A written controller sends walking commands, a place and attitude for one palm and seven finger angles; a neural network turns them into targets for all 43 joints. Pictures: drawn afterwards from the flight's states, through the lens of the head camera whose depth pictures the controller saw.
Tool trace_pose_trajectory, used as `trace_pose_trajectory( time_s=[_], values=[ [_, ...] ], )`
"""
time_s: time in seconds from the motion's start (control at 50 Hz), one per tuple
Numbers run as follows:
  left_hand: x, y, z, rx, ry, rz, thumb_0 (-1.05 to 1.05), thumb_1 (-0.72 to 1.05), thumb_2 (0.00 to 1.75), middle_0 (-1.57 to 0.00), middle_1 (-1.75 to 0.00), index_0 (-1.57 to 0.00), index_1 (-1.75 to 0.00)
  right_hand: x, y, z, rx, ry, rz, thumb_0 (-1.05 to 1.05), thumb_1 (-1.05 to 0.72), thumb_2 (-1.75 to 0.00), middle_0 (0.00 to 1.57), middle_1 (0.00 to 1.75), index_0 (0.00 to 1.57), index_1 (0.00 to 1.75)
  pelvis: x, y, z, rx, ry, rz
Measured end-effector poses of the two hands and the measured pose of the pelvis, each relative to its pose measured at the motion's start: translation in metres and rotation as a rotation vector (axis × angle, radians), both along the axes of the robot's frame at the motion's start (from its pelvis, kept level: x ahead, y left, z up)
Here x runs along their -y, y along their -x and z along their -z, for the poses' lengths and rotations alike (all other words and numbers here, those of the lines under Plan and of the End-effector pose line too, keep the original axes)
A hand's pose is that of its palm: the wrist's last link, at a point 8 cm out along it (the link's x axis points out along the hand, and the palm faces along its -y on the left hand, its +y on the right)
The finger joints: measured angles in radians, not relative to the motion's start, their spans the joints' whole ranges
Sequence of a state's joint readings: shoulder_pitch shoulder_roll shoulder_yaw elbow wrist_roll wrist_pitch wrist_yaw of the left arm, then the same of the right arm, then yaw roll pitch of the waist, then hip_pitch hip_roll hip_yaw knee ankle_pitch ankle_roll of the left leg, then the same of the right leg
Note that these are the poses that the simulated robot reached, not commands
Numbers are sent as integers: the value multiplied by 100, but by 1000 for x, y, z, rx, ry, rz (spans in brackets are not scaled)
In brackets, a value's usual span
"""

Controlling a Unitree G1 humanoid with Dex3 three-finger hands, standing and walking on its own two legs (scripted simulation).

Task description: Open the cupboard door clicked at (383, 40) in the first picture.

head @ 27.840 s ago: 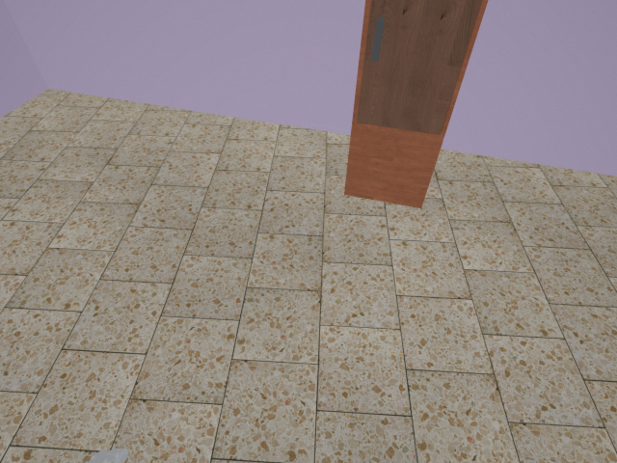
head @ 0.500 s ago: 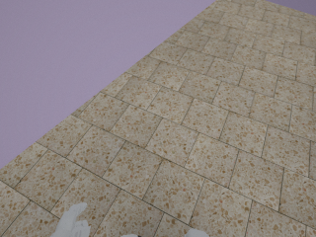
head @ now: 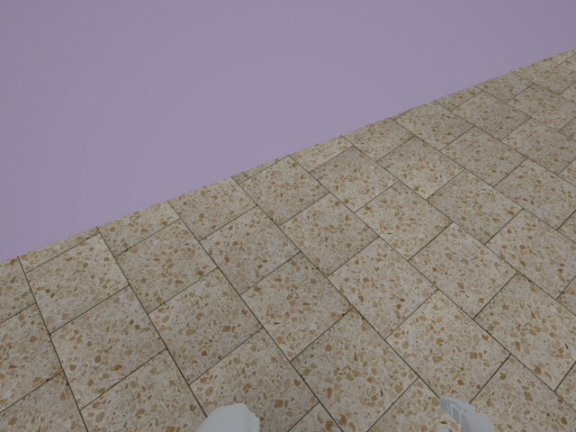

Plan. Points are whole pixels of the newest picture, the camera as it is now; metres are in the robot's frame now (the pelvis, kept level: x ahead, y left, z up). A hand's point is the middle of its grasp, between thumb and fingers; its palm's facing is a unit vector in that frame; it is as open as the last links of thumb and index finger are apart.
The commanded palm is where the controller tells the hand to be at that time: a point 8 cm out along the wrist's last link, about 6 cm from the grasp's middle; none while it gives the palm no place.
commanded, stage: turn to face it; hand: left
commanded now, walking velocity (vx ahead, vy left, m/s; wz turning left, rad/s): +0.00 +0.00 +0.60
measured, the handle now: out of the picture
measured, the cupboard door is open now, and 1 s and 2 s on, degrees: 55 55 55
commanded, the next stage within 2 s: none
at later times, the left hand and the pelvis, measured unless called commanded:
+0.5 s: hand out of the picture +0.09 +0.24 -0.15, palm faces +0.24 -0.94 -0.25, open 7.4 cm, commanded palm none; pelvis +0.00 +0.01 +0.01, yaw +15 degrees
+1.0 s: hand out of the picture -0.07 +0.15 -0.16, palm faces +0.58 -0.77 -0.28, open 7.3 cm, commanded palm none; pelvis +0.01 -0.04 +0.00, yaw +36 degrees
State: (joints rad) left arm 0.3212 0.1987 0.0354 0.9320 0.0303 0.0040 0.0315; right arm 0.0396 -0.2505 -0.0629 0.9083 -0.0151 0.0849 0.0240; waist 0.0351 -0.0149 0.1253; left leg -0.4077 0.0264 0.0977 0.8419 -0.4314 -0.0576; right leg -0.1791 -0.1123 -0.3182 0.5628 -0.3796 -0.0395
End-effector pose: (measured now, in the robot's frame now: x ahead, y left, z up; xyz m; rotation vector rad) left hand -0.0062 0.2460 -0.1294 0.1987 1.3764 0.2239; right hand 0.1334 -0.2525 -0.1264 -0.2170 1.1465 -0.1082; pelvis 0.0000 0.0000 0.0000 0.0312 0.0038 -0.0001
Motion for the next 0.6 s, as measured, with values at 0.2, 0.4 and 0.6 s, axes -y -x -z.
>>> trace_pose_trajectory(
  time_s=[0.2,0.4,0.6],
  values=[
    [-37,6,24,29,39,-127,1,91,89,-20,-30,-20,-30,-54,-27,-13,73,43,-155,0,-91,-90,20,30,20,30,-27,3,7,5,38,-122],
    [-49,-56,-5,239,8,-126,1,91,89,-20,-30,-20,-30,-39,27,-17,-88,63,-137,0,-90,-90,20,30,20,30,-21,2,-9,-19,63,-213],
    [-14,-75,-18,301,-55,-158,1,91,89,-20,-30,-20,-30,13,49,11,-231,52,-147,1,-90,-90,20,30,20,30,21,-6,0,-45,34,-331]
  ],
)
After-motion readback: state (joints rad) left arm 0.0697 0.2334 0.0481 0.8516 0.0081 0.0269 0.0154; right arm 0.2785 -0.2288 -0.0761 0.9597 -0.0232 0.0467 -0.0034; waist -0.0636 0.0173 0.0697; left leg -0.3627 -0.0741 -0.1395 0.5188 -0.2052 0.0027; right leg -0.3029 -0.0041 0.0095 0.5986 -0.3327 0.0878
